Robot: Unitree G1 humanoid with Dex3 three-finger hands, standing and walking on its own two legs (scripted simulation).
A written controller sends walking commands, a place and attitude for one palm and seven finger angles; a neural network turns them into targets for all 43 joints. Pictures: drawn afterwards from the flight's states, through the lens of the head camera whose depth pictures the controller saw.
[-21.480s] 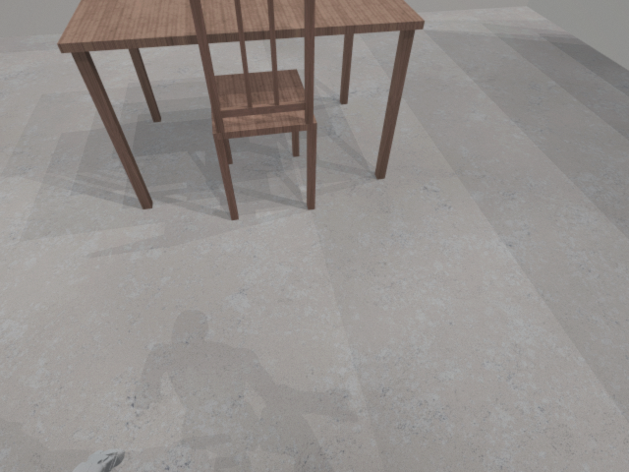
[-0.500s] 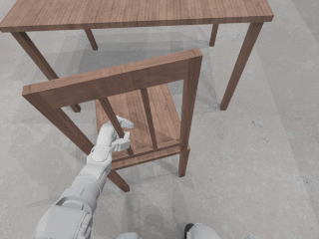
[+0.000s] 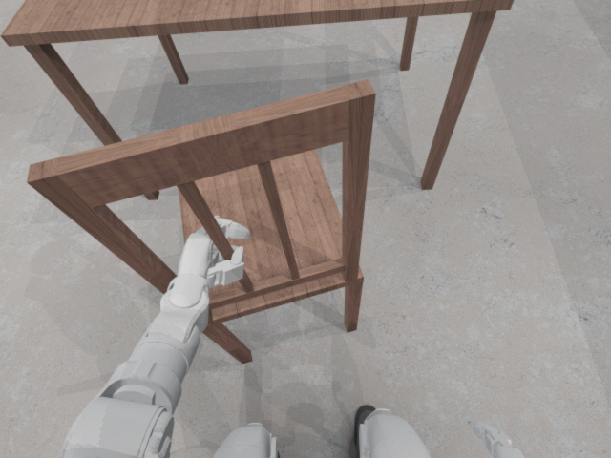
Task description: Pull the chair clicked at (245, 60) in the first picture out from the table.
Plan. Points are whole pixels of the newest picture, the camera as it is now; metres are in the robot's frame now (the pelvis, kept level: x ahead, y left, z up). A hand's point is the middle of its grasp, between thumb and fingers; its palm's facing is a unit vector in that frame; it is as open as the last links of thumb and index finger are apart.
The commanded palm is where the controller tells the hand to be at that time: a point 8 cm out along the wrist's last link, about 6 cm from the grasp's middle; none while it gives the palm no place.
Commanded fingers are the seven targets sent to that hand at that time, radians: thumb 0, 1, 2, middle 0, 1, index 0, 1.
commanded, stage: step backward, pulling the chair out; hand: left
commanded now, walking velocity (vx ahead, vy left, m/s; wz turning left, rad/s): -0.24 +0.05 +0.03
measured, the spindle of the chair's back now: (224, 247) +0.40 +0.14 -0.04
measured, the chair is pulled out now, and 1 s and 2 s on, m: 0.46 0.54 0.54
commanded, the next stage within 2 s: stop walking, hand still on the chair in 0.24 s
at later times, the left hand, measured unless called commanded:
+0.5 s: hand (234, 301) +0.31 +0.11 -0.04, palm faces -0.02 -0.97 -0.23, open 5.0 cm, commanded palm +0.30 +0.17 -0.03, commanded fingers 0.00 0.90 0.90 -0.50 -1.45 -0.50 -1.45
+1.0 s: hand (230, 310) +0.30 +0.12 -0.04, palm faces -0.11 -0.97 -0.20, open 5.2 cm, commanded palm +0.29 +0.17 -0.03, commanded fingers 0.00 0.90 0.90 -0.50 -1.45 -0.50 -1.45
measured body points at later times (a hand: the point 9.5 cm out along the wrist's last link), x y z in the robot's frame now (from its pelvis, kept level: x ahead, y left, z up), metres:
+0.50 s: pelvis -0.05 +0.00 +0.00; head +0.03 -0.04 +0.44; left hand +0.31 +0.17 -0.02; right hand +0.03 -0.26 -0.15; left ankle -0.06 +0.16 -0.73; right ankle +0.04 -0.10 -0.73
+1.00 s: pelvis +0.00 +0.03 +0.01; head +0.02 +0.00 +0.46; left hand +0.30 +0.17 -0.02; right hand +0.12 -0.21 -0.12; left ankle -0.06 +0.16 -0.73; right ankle +0.04 -0.10 -0.73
